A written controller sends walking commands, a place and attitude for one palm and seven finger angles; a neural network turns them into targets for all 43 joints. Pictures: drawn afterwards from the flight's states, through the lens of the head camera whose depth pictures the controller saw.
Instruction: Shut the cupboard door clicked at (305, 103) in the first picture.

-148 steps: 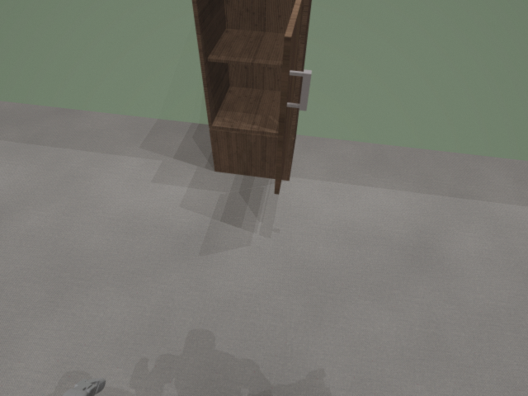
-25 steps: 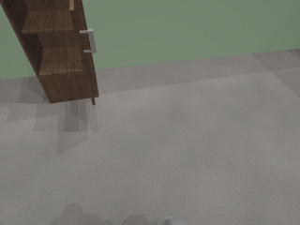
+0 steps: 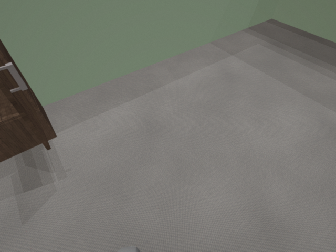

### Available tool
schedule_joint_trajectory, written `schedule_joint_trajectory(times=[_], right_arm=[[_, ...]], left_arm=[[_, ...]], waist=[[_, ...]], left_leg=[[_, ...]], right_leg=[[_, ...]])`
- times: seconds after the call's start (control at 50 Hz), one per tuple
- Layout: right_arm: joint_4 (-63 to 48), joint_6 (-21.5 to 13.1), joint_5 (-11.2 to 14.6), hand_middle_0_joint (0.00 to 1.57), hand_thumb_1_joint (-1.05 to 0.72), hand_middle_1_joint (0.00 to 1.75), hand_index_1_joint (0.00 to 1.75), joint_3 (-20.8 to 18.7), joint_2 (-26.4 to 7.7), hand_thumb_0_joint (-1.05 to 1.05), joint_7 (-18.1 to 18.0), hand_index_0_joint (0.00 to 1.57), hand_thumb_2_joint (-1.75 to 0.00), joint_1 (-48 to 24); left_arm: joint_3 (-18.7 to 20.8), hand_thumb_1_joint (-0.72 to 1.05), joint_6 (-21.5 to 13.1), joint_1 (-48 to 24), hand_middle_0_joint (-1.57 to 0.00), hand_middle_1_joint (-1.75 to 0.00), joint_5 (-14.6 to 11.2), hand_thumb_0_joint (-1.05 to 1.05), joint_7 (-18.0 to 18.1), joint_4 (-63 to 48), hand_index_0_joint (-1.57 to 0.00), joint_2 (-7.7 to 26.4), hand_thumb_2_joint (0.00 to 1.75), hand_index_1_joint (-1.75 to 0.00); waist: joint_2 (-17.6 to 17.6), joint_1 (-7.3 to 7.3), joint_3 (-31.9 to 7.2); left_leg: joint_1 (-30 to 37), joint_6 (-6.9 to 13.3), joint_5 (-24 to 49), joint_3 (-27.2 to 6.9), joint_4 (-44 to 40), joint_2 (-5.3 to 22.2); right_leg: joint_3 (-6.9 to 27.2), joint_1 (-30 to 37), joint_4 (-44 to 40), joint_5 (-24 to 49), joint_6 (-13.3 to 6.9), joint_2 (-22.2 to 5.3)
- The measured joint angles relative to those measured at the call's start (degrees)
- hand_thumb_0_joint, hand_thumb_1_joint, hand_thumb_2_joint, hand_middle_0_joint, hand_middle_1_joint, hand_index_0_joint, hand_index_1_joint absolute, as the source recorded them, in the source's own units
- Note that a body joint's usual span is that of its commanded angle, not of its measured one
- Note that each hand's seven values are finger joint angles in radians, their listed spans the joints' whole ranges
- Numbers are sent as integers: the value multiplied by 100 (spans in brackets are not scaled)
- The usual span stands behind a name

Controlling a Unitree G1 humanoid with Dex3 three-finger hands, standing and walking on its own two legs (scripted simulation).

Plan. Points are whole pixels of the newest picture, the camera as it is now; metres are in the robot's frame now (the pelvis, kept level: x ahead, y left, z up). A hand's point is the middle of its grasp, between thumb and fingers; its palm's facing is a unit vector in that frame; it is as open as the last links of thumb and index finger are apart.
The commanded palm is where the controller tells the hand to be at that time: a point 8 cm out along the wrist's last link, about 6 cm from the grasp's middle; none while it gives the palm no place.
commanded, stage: walk around to get in front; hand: left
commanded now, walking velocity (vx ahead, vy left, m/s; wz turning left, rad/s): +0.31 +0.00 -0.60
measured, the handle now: (11, 78) +0.73 +0.69 -0.03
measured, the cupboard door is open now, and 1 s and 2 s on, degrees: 89 89 89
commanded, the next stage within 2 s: none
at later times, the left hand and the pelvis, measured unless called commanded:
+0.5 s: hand (114, 212) +0.26 +0.18 -0.17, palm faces -0.30 -0.94 -0.17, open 7.4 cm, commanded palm none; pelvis +0.13 +0.02 +0.00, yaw -19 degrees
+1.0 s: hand (162, 167) +0.43 +0.05 -0.17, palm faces -0.36 -0.91 -0.21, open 7.2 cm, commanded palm none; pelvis +0.31 -0.11 +0.00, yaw -25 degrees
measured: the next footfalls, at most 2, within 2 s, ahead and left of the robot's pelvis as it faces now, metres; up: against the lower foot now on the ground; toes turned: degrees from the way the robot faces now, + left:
left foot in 0.14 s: +0.12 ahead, +0.14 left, +0.00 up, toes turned +0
right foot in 0.66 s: +0.28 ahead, -0.19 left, +0.00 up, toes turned -31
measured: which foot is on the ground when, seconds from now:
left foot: up 0.00-0.12, down 0.14-0.66, up 0.68-1.00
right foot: down 0.00-0.14, up 0.16-0.64, down 0.66-1.00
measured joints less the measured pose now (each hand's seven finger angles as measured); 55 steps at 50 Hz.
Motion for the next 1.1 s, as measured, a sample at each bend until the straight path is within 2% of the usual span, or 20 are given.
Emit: schedule_joint_trajectory(times=[0.1,0.14,0.16,0.2,0.26,0.3,0.36,0.44,0.52,0.58,0.62,0.66,0.68,0.7,0.74,0.78,0.84,0.92,1.0,1.1], right_arm=[[-165,-165,41,20,-91,29,30,33,118,1,-3,20,-90,-85],[-261,-301,57,20,-91,29,30,81,145,1,-40,20,-90,-53],[-295,-379,42,20,-91,29,30,98,161,1,-68,20,-90,-47],[-289,-465,7,20,-90,29,30,162,256,0,-114,20,-90,-17],[-157,-507,5,20,-90,29,30,241,423,0,-157,20,-90,226],[-5,-527,19,20,-90,29,30,268,513,0,-183,20,-90,412],[226,-572,38,20,-90,29,30,275,629,0,-207,20,-90,697],[523,-600,42,20,-90,29,30,258,754,0,-211,20,-90,1023],[771,-607,0,20,-90,29,30,232,819,0,-199,20,-90,1293],[940,-581,-42,20,-90,29,30,215,827,0,-176,20,-90,1465],[1048,-553,-48,20,-90,29,30,198,818,0,-164,20,-90,1583],[1171,-503,-16,20,-90,29,30,191,842,0,-133,20,-90,1734],[1231,-448,26,20,-90,29,30,191,847,1,-112,20,-90,1725],[1269,-382,63,20,-90,29,30,194,838,1,-106,20,-90,1638],[1281,-304,85,20,-90,29,30,164,816,1,-105,20,-90,1369],[1181,-303,56,20,-91,29,30,120,763,1,-117,20,-90,1056],[900,-329,8,20,-91,29,30,74,683,1,-130,20,-90,598],[565,-351,-16,20,-91,29,30,38,614,1,-73,20,-90,80],[379,-362,-10,20,-91,29,30,36,573,0,22,20,-90,-350],[275,-389,9,20,-91,29,30,81,556,0,100,20,-90,-701]], left_arm=[[58,90,23,276,-21,-30,17,0,-18,150,-21,73,89,-30],[106,90,66,396,-21,-30,6,0,-22,177,-21,107,89,-30],[138,90,101,433,-21,-30,-9,0,-30,199,-21,122,89,-30],[216,90,191,426,-21,-30,3,0,-58,294,-21,171,89,-30],[317,91,236,323,-20,-30,59,1,-156,361,-20,245,89,-30],[358,91,212,255,-20,-30,74,1,-190,319,-20,258,89,-30],[381,91,187,150,-20,-30,81,1,-186,252,-20,234,89,-30],[367,91,211,-40,-20,-30,87,0,-176,235,-20,152,90,-30],[292,91,227,-362,-20,-30,86,0,-183,279,-20,29,90,-30],[223,91,178,-670,-20,-30,74,0,-177,283,-20,-67,90,-30],[180,91,92,-864,-20,-30,68,0,-173,258,-20,-125,90,-30],[134,91,-99,-978,-20,-30,76,0,-167,199,-20,-130,90,-30],[136,91,-220,-1032,-20,-30,73,0,-131,189,-20,-145,90,-30],[124,91,-307,-1069,-20,-30,30,0,-94,188,-20,-167,89,-30],[91,91,-374,-1027,-20,-30,-33,0,-40,221,-20,-190,89,-30],[64,91,-380,-884,-20,-30,-51,0,28,328,-20,-233,89,-30],[184,94,-461,-614,-21,-30,-105,-3,178,434,-21,-240,89,-30],[154,95,-456,-281,-21,-30,-26,-3,190,610,-21,-103,89,-30],[85,94,-461,96,-20,-30,-9,-2,155,785,-20,-89,89,-30],[34,92,-439,579,-20,-30,7,-1,139,981,-20,-136,89,-30]], waist=[[-169,138,-108],[-189,164,-162],[-191,142,-181],[-266,122,-160],[-304,87,-180],[-291,99,-192],[-256,80,-182],[-234,0,-97],[-184,-182,81],[-134,-348,232],[-71,-429,315],[-70,-425,343],[-55,-377,372],[-33,-367,426],[-54,-357,457],[-44,-325,399],[12,-267,207],[80,-167,-46],[102,-2,-143],[6,238,-88]], left_leg=[[430,65,24,-26,-1181,-192],[874,103,98,24,-1995,-240],[926,184,416,63,-2121,-231],[998,415,537,272,-1953,-195],[1403,513,512,505,-2335,-136],[1688,495,600,657,-2703,-108],[2034,479,624,870,-3088,-90],[2417,418,497,1172,-3350,-74],[2756,277,264,1428,-3429,-5],[2970,102,5,1591,-3348,98],[3071,-51,-251,1678,-3142,235],[2942,-110,-625,1667,-2337,467],[2627,-31,-728,1434,-1440,587],[2198,59,-839,1020,-399,589],[1347,183,-668,396,1261,421],[667,249,-224,180,1879,377],[-91,231,195,115,1560,426],[-560,171,634,155,580,457],[-532,172,934,158,-434,393],[-94,292,896,258,-1383,204]], right_leg=[[346,93,13,-106,100,64],[472,5,333,-341,151,129],[495,-163,749,-752,112,166],[290,-642,1950,-1244,102,111],[-125,-1349,3398,-767,160,-81],[-263,-1723,3901,-275,228,-222],[-325,-2112,4163,201,306,-417],[-420,-2381,3844,451,381,-663],[-670,-2288,2748,403,347,-811],[-835,-2038,1843,242,204,-746],[-966,-1778,1350,71,52,-606],[-1096,-1318,780,219,-140,-445],[-1114,-1345,944,325,-218,-387],[-1134,-1359,1189,186,-260,-343],[-1145,-1155,1249,-95,-283,-278],[-1139,-804,906,-104,-234,-182],[-1120,-347,305,3,-264,-38],[-1073,149,-206,-9,-257,78],[-1001,603,-456,-180,-181,140],[-939,1119,-475,-602,-1,82]])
